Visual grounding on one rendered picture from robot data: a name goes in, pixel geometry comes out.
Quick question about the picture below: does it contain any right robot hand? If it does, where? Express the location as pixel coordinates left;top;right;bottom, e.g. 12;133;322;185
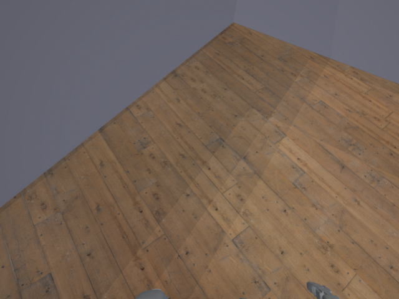
307;282;340;299

